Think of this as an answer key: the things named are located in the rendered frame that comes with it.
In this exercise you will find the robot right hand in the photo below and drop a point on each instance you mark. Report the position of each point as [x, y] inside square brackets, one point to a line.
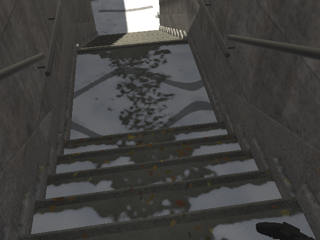
[282, 231]

